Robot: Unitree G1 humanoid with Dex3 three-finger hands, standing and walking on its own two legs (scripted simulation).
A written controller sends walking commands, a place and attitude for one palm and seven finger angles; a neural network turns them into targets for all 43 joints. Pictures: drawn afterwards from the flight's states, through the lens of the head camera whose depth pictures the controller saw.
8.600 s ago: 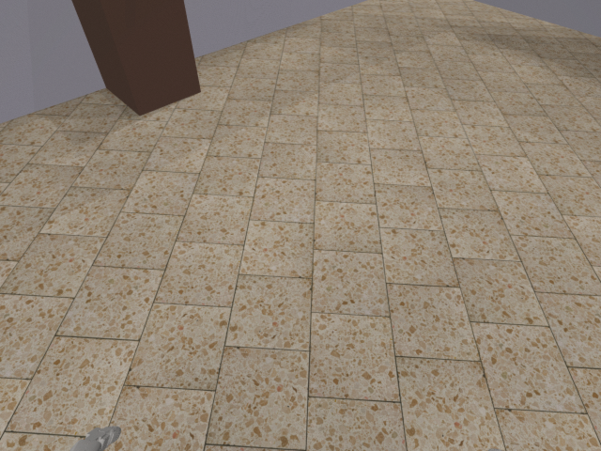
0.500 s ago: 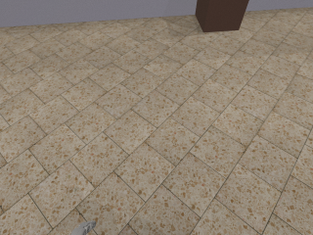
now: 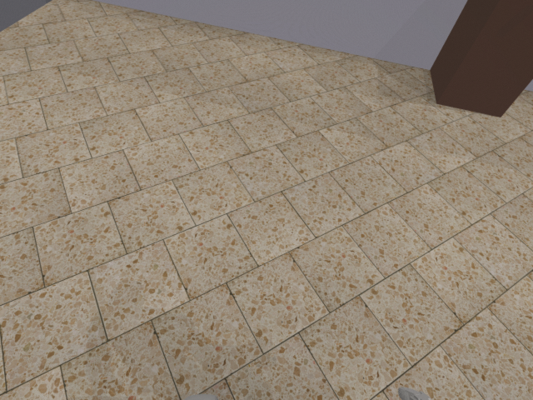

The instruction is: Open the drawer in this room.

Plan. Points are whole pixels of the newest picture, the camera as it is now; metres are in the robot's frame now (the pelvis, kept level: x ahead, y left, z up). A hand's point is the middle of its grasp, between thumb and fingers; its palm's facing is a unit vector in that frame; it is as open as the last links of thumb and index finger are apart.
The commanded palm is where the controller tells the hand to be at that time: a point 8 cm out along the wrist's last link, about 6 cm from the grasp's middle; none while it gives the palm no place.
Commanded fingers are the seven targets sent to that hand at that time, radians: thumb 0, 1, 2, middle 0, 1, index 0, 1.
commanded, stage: stand and wait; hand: left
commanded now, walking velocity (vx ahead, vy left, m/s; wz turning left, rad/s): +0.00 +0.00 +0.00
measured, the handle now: out of the picture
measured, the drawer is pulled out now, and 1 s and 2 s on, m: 0.00 0.00 0.00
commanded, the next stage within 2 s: turn or walk to find it in 0.22 s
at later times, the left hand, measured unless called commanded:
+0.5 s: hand out of the picture +0.01 +0.17 -0.16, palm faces +0.05 -0.97 -0.23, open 7.4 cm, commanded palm none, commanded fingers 0.00 0.90 0.90 -0.20 -0.30 -0.20 -0.30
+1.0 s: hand out of the picture -0.05 +0.13 -0.16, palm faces +0.07 -0.99 -0.15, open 7.4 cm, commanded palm none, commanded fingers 0.00 0.90 0.90 -0.20 -0.30 -0.20 -0.30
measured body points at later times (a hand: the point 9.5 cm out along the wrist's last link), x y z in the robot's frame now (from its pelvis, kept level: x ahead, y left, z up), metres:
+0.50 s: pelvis -0.01 +0.00 +0.01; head -0.01 -0.02 +0.46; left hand +0.00 +0.23 -0.14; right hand +0.01 -0.24 -0.15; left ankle +0.01 +0.09 -0.73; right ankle -0.03 -0.13 -0.73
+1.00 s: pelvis -0.01 -0.02 +0.02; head +0.00 -0.02 +0.47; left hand -0.05 +0.18 -0.15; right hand -0.03 -0.23 -0.15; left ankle +0.01 +0.09 -0.73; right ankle -0.03 -0.13 -0.73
